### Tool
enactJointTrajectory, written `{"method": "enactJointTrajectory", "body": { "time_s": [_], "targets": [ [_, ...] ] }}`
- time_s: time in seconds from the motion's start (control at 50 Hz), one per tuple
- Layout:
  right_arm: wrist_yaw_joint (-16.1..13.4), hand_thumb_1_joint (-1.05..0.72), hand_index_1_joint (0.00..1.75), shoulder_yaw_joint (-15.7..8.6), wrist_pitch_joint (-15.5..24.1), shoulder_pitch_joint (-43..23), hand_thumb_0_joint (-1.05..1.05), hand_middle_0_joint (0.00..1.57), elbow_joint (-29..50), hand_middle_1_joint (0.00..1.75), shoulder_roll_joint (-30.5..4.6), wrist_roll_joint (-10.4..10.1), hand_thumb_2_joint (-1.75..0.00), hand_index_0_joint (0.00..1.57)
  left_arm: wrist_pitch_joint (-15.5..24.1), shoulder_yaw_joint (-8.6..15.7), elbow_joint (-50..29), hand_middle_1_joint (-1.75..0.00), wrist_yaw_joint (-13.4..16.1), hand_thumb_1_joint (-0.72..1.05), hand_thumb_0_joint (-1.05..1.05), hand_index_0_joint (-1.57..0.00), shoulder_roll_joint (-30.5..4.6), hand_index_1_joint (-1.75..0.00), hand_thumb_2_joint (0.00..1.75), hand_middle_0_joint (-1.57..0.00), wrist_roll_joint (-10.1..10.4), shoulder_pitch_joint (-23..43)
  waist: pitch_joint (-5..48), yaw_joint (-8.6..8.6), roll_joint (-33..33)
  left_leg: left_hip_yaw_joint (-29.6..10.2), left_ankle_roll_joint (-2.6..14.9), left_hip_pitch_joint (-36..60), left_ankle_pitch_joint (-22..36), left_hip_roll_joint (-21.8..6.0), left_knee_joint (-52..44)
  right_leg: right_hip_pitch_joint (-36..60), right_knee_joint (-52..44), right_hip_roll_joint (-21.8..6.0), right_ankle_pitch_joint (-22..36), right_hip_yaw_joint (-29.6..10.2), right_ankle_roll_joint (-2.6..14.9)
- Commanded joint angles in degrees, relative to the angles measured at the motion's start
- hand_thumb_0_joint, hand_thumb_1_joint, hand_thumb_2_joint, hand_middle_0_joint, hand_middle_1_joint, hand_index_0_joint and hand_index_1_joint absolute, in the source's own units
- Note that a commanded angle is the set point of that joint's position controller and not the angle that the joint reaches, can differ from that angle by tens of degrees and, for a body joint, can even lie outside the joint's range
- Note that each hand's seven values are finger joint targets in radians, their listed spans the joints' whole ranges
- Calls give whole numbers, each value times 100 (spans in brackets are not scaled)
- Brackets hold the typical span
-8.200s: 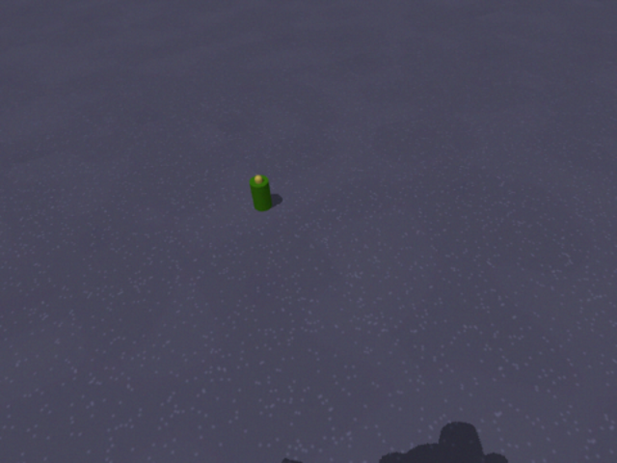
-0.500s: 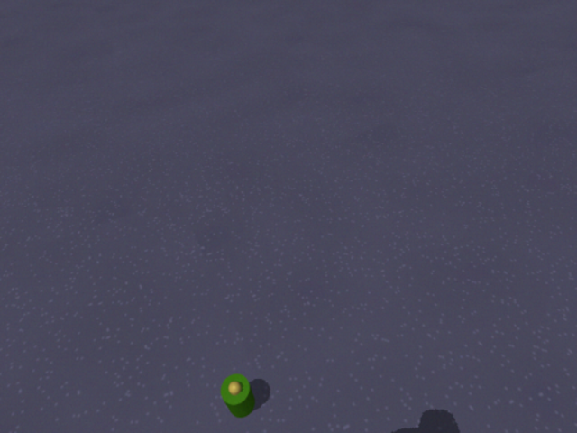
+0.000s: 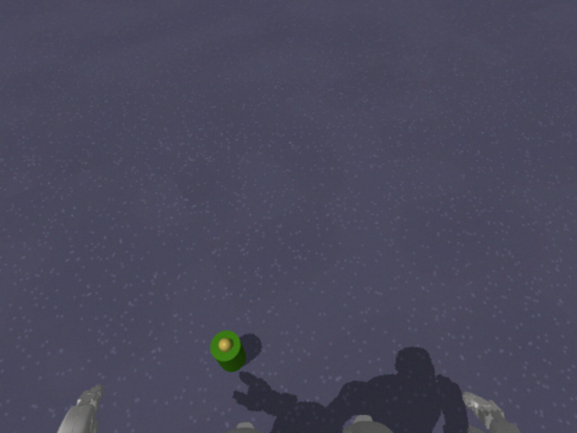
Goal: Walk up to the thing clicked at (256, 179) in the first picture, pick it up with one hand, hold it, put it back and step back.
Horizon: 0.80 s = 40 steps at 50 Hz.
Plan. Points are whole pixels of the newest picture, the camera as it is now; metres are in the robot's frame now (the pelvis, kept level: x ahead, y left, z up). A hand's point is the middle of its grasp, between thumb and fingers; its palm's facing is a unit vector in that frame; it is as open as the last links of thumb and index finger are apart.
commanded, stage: go down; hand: left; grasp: from the side
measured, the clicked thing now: (228, 350) +0.39 +0.21 -0.64
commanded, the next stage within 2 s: none
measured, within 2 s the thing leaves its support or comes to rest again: neither
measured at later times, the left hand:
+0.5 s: hand out of the picture +0.15 +0.29 -0.16, palm faces +0.11 -0.95 -0.30, open 17.2 cm
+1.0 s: hand (114, 385) +0.24 +0.36 -0.26, palm faces +0.17 -0.96 -0.22, open 17.4 cm
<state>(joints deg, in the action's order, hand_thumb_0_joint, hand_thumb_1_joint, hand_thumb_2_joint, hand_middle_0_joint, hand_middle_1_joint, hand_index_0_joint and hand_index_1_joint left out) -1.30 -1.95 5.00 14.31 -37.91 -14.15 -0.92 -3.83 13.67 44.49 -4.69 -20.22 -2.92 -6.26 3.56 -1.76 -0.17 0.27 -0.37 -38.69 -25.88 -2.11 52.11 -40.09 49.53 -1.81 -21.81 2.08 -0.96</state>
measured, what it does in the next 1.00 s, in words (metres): lowers itself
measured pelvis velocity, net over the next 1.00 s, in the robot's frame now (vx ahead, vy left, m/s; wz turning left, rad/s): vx -0.06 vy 0.00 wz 0.00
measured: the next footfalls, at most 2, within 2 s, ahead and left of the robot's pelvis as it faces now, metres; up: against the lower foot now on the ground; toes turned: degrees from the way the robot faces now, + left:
none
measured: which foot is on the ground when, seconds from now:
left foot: down 0.00-1.00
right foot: down 0.00-1.00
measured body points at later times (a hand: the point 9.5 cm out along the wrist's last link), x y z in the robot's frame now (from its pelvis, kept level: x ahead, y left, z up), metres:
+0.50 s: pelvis +0.00 +0.00 -0.05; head +0.10 +0.03 +0.39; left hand +0.14 +0.34 -0.14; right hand +0.18 -0.24 -0.13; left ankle +0.00 +0.12 -0.69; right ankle +0.02 -0.13 -0.69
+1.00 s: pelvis -0.06 +0.00 -0.20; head +0.13 +0.03 +0.21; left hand +0.23 +0.41 -0.24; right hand +0.12 -0.27 -0.31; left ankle -0.01 +0.12 -0.69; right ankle +0.02 -0.13 -0.69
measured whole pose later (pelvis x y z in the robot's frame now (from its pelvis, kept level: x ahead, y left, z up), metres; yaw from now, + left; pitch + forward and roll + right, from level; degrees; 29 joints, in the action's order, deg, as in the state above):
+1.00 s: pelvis -0.06 +0.00 -0.20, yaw +0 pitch +32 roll -3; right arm -2.3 1.1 10.8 7.1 -36.7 -17.7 0.9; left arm 17.3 35.1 48.0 -26.3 -34.2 7.1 12.4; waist 9.3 -2.1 -0.9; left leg -3.4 -0.7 -95.7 -39.8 -1.2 103.2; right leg -96.3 99.4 -3.2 -35.1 3.0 -0.3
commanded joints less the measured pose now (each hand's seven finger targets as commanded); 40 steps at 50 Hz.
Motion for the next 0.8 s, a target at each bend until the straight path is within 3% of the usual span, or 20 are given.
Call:
{"method": "enactJointTrajectory", "body": {
  "time_s": [0.0, 0.04, 0.06, 0.08, 0.14, 0.18, 0.22, 0.3, 0.32, 0.4, 0.44, 0.52, 0.58, 0.6, 0.62, 0.7, 0.72, 0.78],
  "targets": [
    [-148, -89, 30, -358, 373, -38, 0, 20, 942, 30, -959, -31, -89, 20, 2, 373, -1589, -7, 38, -52, 0, -8, -1194, -6, 1, -8, 48, -56, 1462, 65, 410, -144, -3, 261, 1389, 95, -440, 452, -57, 203, 841, 86, 232],
    [-197, -88, 30, -335, 413, -76, 0, 20, 1037, 30, -952, -31, -89, 20, -156, 494, -1791, -6, 57, -54, 0, -9, -1289, -6, 0, -8, 61, -376, 1432, 36, 425, -142, 16, 161, 1198, 107, -339, 360, -12, 195, 715, 80, 214],
    [-206, -88, 30, -317, 449, -68, 0, 20, 1071, 30, -935, -25, -89, 20, -218, 282, -1938, -6, 30, -53, 0, -9, -1049, -5, 0, -8, 76, -493, 1436, -4, 391, -174, -3, 128, 1250, 88, -307, 341, 66, 195, 749, 91, 217],
    [-226, -87, 30, -322, 466, -50, 0, 20, 1050, 30, -946, -14, -89, 20, -277, 542, -2176, -5, 65, -53, 0, -9, -1332, -5, 0, -8, 73, -544, 1510, 75, 512, -146, 7, 114, 1199, 100, -230, 292, 102, 183, 706, 63, 213],
    [-292, -89, 30, -285, 521, -89, 0, 20, 1167, 30, -910, -4, -89, 20, -501, 463, -2430, -5, 54, -54, 0, -9, -1164, -4, 0, -9, 121, -838, 1551, -29, 372, -139, 25, -53, 1424, 108, 19, 242, 234, 166, 916, 74, 199],
    [-329, -88, 30, -240, 565, -102, 0, 20, 1187, 30, -867, 7, -89, 20, -584, 589, -2583, -4, 62, -53, 0, -8, -1233, -4, 1, -8, 162, -922, 1431, 13, 454, -142, 25, -197, 1338, 114, 105, 96, 315, 162, 826, 80, 203],
    [-346, -89, 30, -240, 622, -182, 0, 20, 1311, 30, -839, 22, -89, 20, -643, 523, -2733, -4, 27, -52, 0, -9, -1092, -4, 0, -8, 189, -1020, 1502, -9, 476, -153, 22, -276, 1313, 120, 222, -25, 402, 159, 794, 82, 201],
    [-353, -90, 30, -238, 690, -88, 0, 20, 1326, 30, -832, 46, -90, 20, -619, 749, -2941, -4, -79, -51, 0, -9, -1267, -4, 1, -9, 252, -1227, 1684, 32, 593, -192, 11, -398, 1643, 105, 448, -152, 691, 151, 1005, 91, 225],
    [-357, -91, 30, -239, 705, -109, 0, 20, 1344, 30, -843, 52, -90, 20, -594, 685, -2927, -4, -122, -51, 0, -9, -1189, -4, 1, -9, 282, -1276, 1751, -15, 576, -201, 7, -429, 1765, 106, 528, -179, 756, 139, 1096, 101, 227],
    [-335, -92, 30, -230, 766, -135, 0, 20, 1385, 30, -826, 70, -90, 20, -437, 862, -2990, -3, -237, -49, 0, -8, -1300, -3, 1, -9, 348, -1279, 1834, 18, 589, -200, 21, -654, 1760, 114, 751, -431, 998, 129, 1093, 71, 228],
    [-333, -92, 30, -243, 813, -108, 0, 20, 1347, 30, -869, 90, -90, 20, -249, 975, -2889, -3, -304, -51, 0, -9, -1385, -3, 0, -9, 393, -936, 1754, -59, 634, -234, 16, -834, 1709, 90, 934, -772, 1206, 140, 986, 81, 227],
    [-274, -94, 30, -220, 931, -242, 0, 20, 1254, 30, -929, 108, -91, 20, 417, 1235, -2225, -2, -572, -56, 0, -9, -1568, -2, 0, -9, 571, -158, 1660, -76, 513, -248, 71, -1793, 831, 141, 1518, -1638, 1801, 116, 322, 18, 234],
    [-263, -95, 30, -207, 1002, -245, 0, 20, 1212, 30, -1039, 96, -91, 20, 1083, 1460, -1795, -5, -968, -55, 0, -9, -1811, -4, 0, -9, 778, 361, 2201, -67, 390, -190, 122, -2319, 667, 201, 2103, -2007, 2267, 76, 298, -72, 219],
    [-261, -94, 30, -199, 1022, -254, 0, 20, 1198, 30, -1090, 92, -90, 20, 1310, 1640, -1723, -8, -1074, -57, 0, -9, -2030, -8, 1, -8, 827, 592, 2298, -7, 452, -203, 116, -2516, 496, 216, 2220, -2156, 2452, 65, 126, -86, 237],
    [-255, -94, 30, -182, 1021, -260, 0, 20, 1178, 30, -1102, 103, -91, 20, 1491, 1659, -1653, -9, -1186, -56, 0, -9, -2080, -9, 3, -8, 856, 599, 2531, 68, 596, -213, 97, -2527, 644, 212, 2329, -2259, 2623, 49, 225, -103, 255],
    [-247, -91, 30, -250, 979, -272, 0, 20, 1065, 30, -1355, 111, -90, 20, 1924, 1928, -1255, -11, -1534, -60, 0, -8, -2462, -11, 5, -8, 914, 1132, 2962, 186, 922, -446, 16, -2692, 153, 152, 2522, -3007, 3190, 47, -236, -44, 290],
    [-244, -90, 30, -231, 955, -297, 0, 20, 1074, 30, -1389, 106, -90, 20, 1982, 2175, -1089, -11, -1568, -61, 0, -7, -2680, -11, 6, -8, 926, 1144, 3071, 287, 888, -514, 15, -2739, 64, 134, 2529, -3107, 3310, 56, -293, -3, 291],
    [-224, -90, 30, -223, 879, -245, 0, 20, 959, 30, -1445, 117, -90, 20, 2090, 2403, -829, -12, -1756, -59, 0, -7, -2850, -12, 8, -7, 994, 1124, 3533, 329, 751, -440, 53, -2877, 585, 185, 2910, -3098, 3519, 49, 54, -3, 308]
  ]
}}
